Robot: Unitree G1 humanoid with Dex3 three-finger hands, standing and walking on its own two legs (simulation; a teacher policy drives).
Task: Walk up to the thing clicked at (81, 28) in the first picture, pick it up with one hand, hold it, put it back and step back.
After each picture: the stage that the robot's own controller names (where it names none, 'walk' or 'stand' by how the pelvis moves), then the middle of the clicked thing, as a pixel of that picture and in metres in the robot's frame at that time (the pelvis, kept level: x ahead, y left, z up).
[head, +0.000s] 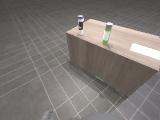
stand; (80, 25) +1.16 +0.22 +0.02
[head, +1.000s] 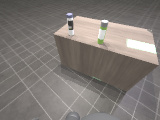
walk; (70, 25) +1.02 +0.28 +0.04
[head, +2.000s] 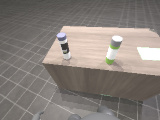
walk; (64, 47) +0.60 +0.24 +0.03
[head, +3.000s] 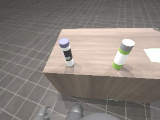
stand; (67, 53) +0.49 +0.23 +0.05
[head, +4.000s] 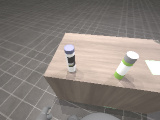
stand; (70, 59) +0.46 +0.20 +0.02
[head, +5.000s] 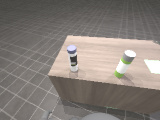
stand; (73, 59) +0.50 +0.19 +0.01
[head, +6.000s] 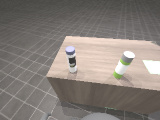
stand; (71, 60) +0.48 +0.20 +0.01
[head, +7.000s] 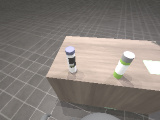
stand; (71, 60) +0.48 +0.20 +0.01
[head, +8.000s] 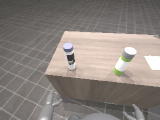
rise first; (70, 57) +0.48 +0.21 +0.02
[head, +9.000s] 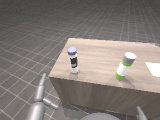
go down; (73, 61) +0.48 +0.21 +0.02
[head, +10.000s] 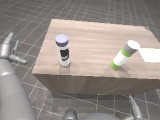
go down; (63, 52) +0.47 +0.19 +0.05
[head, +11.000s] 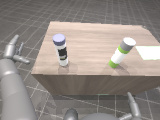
approach; (61, 52) +0.48 +0.20 +0.06
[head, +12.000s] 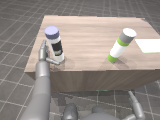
close in; (56, 47) +0.48 +0.22 +0.10
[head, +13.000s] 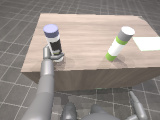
lift; (55, 46) +0.49 +0.21 +0.10
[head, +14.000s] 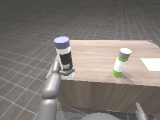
lift; (65, 60) +0.32 +0.17 +0.21
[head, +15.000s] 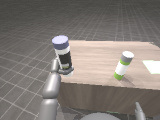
hold; (64, 59) +0.32 +0.18 +0.21
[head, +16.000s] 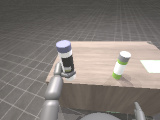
hold; (67, 62) +0.33 +0.16 +0.19
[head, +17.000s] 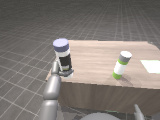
hold; (64, 61) +0.32 +0.18 +0.19
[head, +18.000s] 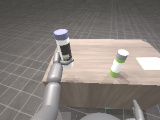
crouch; (65, 51) +0.40 +0.18 +0.20
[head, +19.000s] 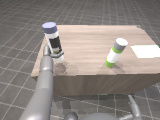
lower; (54, 44) +0.48 +0.22 +0.14
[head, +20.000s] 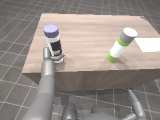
lower; (55, 46) +0.48 +0.21 +0.10
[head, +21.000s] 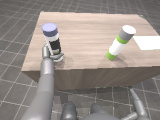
lower; (54, 45) +0.48 +0.21 +0.10
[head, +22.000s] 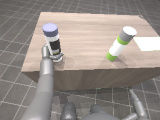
lower; (54, 45) +0.48 +0.21 +0.10
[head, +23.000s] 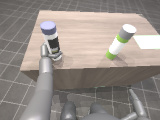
lower; (53, 44) +0.49 +0.21 +0.10
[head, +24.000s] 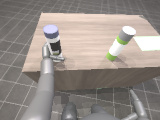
open; (54, 46) +0.48 +0.21 +0.10
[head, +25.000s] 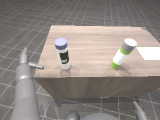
sink last; (63, 55) +0.45 +0.20 +0.07
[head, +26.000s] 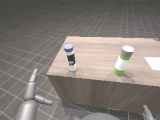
stand; (70, 58) +0.49 +0.22 +0.05
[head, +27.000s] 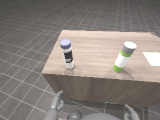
stand; (67, 55) +0.48 +0.21 +0.06
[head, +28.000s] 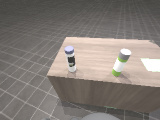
stand; (70, 60) +0.50 +0.21 +0.01
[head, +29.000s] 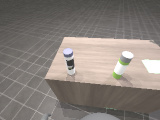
stand; (69, 62) +0.46 +0.21 +0.01
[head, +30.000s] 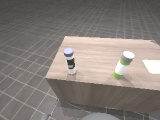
stand; (70, 62) +0.46 +0.20 +0.01
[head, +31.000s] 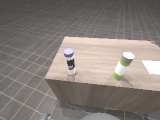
stand; (70, 62) +0.46 +0.20 +0.01
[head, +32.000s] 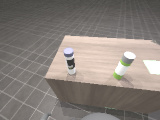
stand; (70, 62) +0.46 +0.20 +0.01
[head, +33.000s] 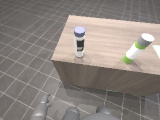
walk; (79, 43) +0.55 +0.13 +0.04
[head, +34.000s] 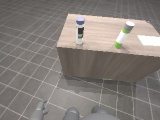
walk; (79, 32) +0.74 +0.17 +0.03
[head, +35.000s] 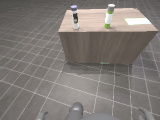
stand; (74, 18) +1.06 +0.29 +0.04
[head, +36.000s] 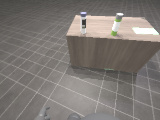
stand; (83, 23) +1.07 +0.19 +0.03
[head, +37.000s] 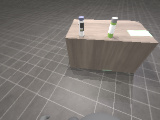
stand; (81, 26) +1.10 +0.20 +0.01
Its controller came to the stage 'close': yes
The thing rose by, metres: 0.19
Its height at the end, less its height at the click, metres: +0.00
